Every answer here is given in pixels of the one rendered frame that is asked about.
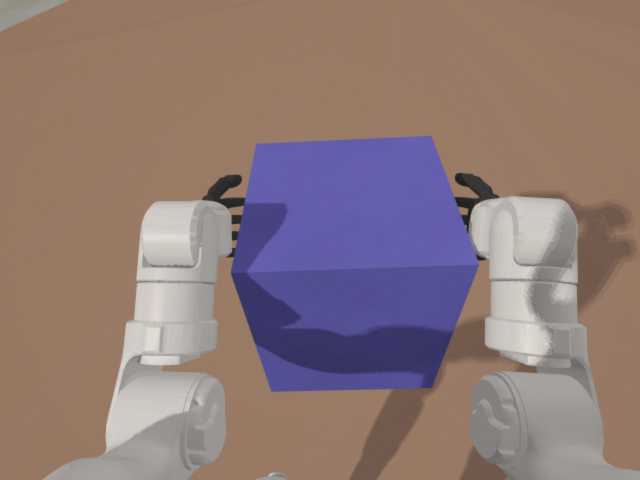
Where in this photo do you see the left robot upper arm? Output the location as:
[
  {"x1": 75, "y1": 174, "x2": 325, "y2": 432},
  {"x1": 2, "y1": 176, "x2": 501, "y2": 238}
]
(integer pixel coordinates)
[{"x1": 43, "y1": 371, "x2": 226, "y2": 480}]

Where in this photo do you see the right robot upper arm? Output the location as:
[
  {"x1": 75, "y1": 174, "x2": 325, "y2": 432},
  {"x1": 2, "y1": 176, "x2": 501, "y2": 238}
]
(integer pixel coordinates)
[{"x1": 469, "y1": 371, "x2": 640, "y2": 480}]

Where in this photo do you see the robot right hand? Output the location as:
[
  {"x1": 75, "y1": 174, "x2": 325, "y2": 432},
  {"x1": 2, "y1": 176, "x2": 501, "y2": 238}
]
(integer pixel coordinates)
[{"x1": 454, "y1": 173, "x2": 499, "y2": 260}]

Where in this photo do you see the carton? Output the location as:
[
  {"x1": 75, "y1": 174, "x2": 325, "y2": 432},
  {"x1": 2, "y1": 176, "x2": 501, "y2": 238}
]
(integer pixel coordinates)
[{"x1": 231, "y1": 136, "x2": 479, "y2": 392}]

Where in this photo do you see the robot left forearm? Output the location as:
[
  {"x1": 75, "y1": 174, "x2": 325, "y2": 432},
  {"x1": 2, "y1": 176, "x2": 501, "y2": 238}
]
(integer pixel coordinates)
[{"x1": 106, "y1": 200, "x2": 232, "y2": 447}]

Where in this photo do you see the robot right forearm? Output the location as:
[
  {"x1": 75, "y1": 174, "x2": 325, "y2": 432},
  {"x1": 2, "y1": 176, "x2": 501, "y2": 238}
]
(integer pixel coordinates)
[{"x1": 468, "y1": 196, "x2": 604, "y2": 448}]

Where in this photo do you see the robot left hand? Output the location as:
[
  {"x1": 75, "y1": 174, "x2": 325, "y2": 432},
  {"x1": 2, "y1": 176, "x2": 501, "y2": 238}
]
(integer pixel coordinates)
[{"x1": 202, "y1": 175, "x2": 245, "y2": 259}]

